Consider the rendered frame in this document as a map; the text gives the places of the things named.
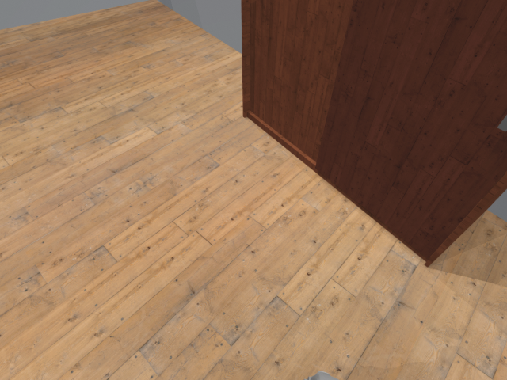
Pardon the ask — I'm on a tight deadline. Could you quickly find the wardrobe door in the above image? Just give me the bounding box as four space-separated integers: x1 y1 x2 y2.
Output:
250 0 353 162
315 0 507 258

